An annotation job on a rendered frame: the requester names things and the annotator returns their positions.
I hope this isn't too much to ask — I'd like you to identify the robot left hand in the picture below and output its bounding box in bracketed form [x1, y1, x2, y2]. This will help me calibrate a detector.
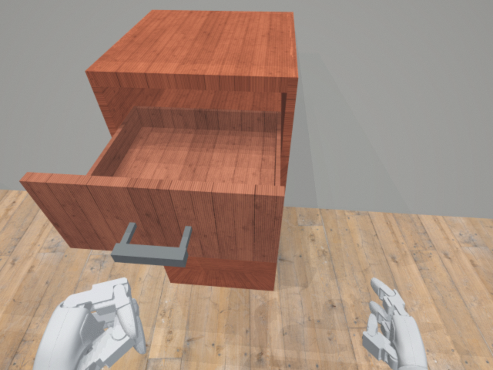
[32, 277, 146, 370]

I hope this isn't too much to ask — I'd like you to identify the cabinet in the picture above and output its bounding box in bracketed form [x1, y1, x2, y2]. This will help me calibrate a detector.
[85, 10, 298, 291]

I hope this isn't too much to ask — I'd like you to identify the handle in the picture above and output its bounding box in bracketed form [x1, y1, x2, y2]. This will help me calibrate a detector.
[110, 222, 192, 267]

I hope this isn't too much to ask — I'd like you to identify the robot right hand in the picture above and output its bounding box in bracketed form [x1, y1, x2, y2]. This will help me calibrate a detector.
[362, 277, 428, 370]

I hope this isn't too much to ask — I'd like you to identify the drawer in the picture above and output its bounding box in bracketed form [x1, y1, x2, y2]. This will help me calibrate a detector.
[19, 106, 284, 263]

